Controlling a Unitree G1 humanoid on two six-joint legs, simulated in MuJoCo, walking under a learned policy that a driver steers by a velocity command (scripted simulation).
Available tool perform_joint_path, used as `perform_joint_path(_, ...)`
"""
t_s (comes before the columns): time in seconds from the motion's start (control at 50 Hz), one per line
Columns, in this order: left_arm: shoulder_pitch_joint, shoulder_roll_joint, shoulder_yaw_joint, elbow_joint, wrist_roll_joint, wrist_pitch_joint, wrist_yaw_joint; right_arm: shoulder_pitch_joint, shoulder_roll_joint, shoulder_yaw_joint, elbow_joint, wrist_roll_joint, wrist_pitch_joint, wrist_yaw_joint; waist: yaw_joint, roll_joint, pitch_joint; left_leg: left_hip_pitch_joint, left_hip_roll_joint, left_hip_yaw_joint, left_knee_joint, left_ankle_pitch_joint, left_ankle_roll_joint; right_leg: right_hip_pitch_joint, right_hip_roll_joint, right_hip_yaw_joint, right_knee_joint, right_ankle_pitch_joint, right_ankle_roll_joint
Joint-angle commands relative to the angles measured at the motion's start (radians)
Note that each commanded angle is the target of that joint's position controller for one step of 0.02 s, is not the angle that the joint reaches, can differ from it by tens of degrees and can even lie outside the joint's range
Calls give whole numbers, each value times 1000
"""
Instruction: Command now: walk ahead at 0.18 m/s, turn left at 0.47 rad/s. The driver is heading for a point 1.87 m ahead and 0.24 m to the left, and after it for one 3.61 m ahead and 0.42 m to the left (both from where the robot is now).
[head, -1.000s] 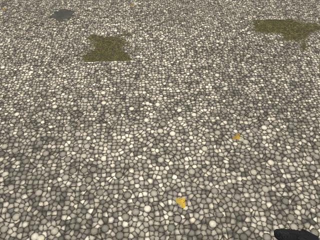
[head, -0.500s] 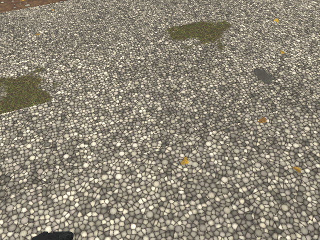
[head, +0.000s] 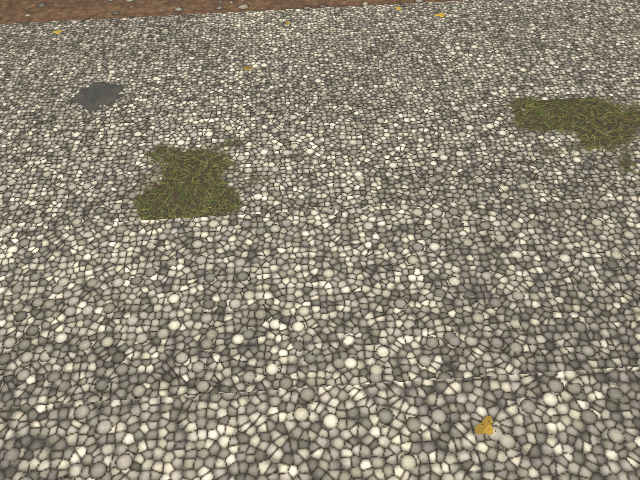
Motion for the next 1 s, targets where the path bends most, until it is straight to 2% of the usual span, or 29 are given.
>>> perform_joint_path(0.02, 59, 120, 25, -57, -1, 18, 27, -186, -23, 9, -124, 4, 10, 49, 74, -88, 81, -129, 21, 9, -97, -11, -20, 37, -275, 126, 73, 479, -92)
perform_joint_path(0.06, 80, 114, 25, -63, -6, 40, 40, -219, -11, 17, -119, 21, 12, 61, 95, -69, 77, -101, 44, 21, -142, 14, -28, 20, -301, 125, 191, 456, -72)
perform_joint_path(0.1, 76, 114, 18, -74, -12, 49, 28, -132, -11, 17, -69, 23, 2, 58, 69, -67, 49, 98, 34, 69, -232, 35, -25, -73, -270, 85, 327, 432, -48)
perform_joint_path(0.12, 80, 121, 17, -70, -13, 50, 17, -38, -35, 4, -22, 18, -1, 45, 36, -62, 10, 228, 9, 100, -253, 33, -19, -110, -255, 75, 461, 465, -42)
perform_joint_path(0.14, 64, 135, 18, -64, -17, 47, 2, 130, -70, -19, 41, 3, -5, 21, -58, -45, -63, 461, -42, 157, -299, 80, 8, -184, -220, 46, 665, 538, -21)
perform_joint_path(0.16, 75, 145, 22, -35, -24, 24, -20, 274, -121, -47, 83, -7, 0, -10, -155, 32, -147, 795, -3, 121, -329, 284, 91, -381, -129, -3, 959, 282, 42)
perform_joint_path(0.18, 153, 49, -7, -78, -2, 8, -40, 332, -274, -55, 89, -34, -11, -20, -139, 240, -277, 1276, 236, -119, 91, 1024, 257, -867, -33, 57, 1482, -524, 129)
perform_joint_path(0.2, 93, 114, -28, -152, -34, -17, -63, 371, -280, -46, 68, -20, -13, -19, -193, 197, -554, 1409, 395, -335, 138, 1141, 460, -945, -22, 239, 1634, -476, 168)
perform_joint_path(0.22, 3, 152, -16, -188, -24, -19, -64, 247, -240, -35, 8, -13, -4, -37, -184, 23, -538, 1274, 408, -342, 36, 939, 438, -970, -77, 300, 1531, -352, 145)
perform_joint_path(0.24, -30, 147, -26, -224, -25, -13, -53, 153, -230, -25, -19, -1, 14, -54, -103, -70, -517, 1144, 391, -391, -33, 432, 424, -994, -115, 316, 1390, -199, 118)
perform_joint_path(0.26, -58, 121, -29, -212, -25, 10, -29, 52, -204, -14, -47, -1, 28, -63, -57, -115, -434, 895, 412, -473, -109, 212, 410, -924, -123, 302, 1341, -108, 127)
perform_joint_path(0.28, -5, 191, 0, -170, -21, 42, -9, -25, -160, 6, -82, 3, 29, -67, -4, -191, -347, 625, 385, -428, -182, -6, 376, -788, -128, 333, 1122, 86, 114)
perform_joint_path(0.32, -26, 159, 12, -171, 14, 72, 16, -35, -179, 1, -73, -1, 12, -71, 18, -68, -139, 277, 216, -284, -231, -60, 316, -615, -83, 289, 862, 183, 131)
perform_joint_path(0.36, -106, 97, 0, -202, 37, 59, 19, 0, -173, -6, -62, 1, 13, -99, -11, -6, -154, 282, 96, -192, -203, -42, 252, -531, -40, 265, 517, 284, 147)
perform_joint_path(0.42, -164, 45, -8, -229, 18, 65, -5, 16, -155, -7, -67, 12, 42, -130, -28, 67, -245, 377, 109, -259, -180, -164, 224, -478, -11, 305, 346, 332, 161)
perform_joint_path(0.48, -220, 65, 4, -244, 13, 85, -21, 21, -138, -6, -84, 10, 63, -131, -53, 87, -167, 310, 105, -328, -222, -556, 193, -432, 4, 305, 215, 321, 138)
perform_joint_path(0.56, -190, 68, 16, -233, 19, 67, -57, 37, -90, 13, -97, 3, 69, -112, -26, 118, -97, 218, 66, -351, -182, -623, 150, -183, 9, 255, -48, 364, 69)
perform_joint_path(0.58, -169, 87, 22, -233, 30, 60, -60, 90, -61, 21, -83, 2, 63, -108, -24, 84, -95, 190, 33, -333, -146, -673, 100, -89, -49, 285, -139, 452, 41)
perform_joint_path(0.6, -138, 153, 31, -243, 52, 58, -60, 165, -16, 31, -77, -17, 54, -103, -61, -100, -143, 118, -69, -235, 39, -874, 30, 39, -228, 465, -160, 633, -35)
perform_joint_path(0.62, -143, 145, 29, -221, 75, 61, -66, 159, -35, 22, -100, 10, 45, -105, -87, -317, -135, 90, -125, -120, 130, -1008, -26, -38, -353, 649, -244, 652, -193)
perform_joint_path(0.64, -190, 94, 13, -236, 71, 52, -71, 126, -105, 1, -99, 2, 39, -109, -73, -280, -105, 112, -79, -114, 232, -1031, -66, -111, -352, 691, -276, 535, -241)
perform_joint_path(0.66, -227, 84, 10, -242, 58, 49, -73, 96, -134, -12, -94, 4, 43, -109, -69, -243, -90, 123, -67, -92, 287, -986, -86, -137, -307, 638, -276, 457, -221)
perform_joint_path(0.7, -286, 87, 10, -244, 32, 57, -69, 115, -91, -8, -63, -8, 60, -106, -88, -209, -75, 167, -37, -34, 264, -901, -111, -176, -223, 509, -260, 393, -158)
perform_joint_path(0.74, -267, 67, 2, -222, 27, 74, -72, 110, 11, 25, -39, -7, 56, -90, -77, -226, -54, 310, -36, 22, 70, -828, -106, -247, -134, 414, -255, 352, -116)
perform_joint_path(0.78, -223, 68, 0, -211, 19, 87, -71, 107, 15, 21, -28, -8, 42, -81, -79, -236, -52, 415, -60, 65, -119, -696, -93, -240, -108, 415, -233, 329, -103)
perform_joint_path(0.84, -194, 98, 9, -235, 11, 71, -79, 106, -97, -7, -46, -26, 31, -89, -57, -162, -79, 502, 19, 16, -80, -578, -50, -272, -93, 444, -185, 359, -48)
perform_joint_path(0.88, -238, 133, 21, -264, 2, 71, -76, 109, -81, -17, -44, -22, 25, -91, -75, -90, -80, 436, 6, 34, -65, -663, -27, -254, -53, 395, -122, 349, -31)
perform_joint_path(0.94, -243, 116, 24, -297, -6, 91, -66, 122, -85, -27, -49, -10, 18, -102, -70, -9, -73, 426, 43, 13, -88, -669, -6, -313, 2, 358, -4, 391, -36)
perform_joint_path(1.0, -235, 98, 23, -328, -10, 94, -71, 166, -128, -42, -52, -9, 23, -112, -72, 142, -59, 467, 239, -186, -191, -552, 130, -456, 58, 266, 201, 268, 0)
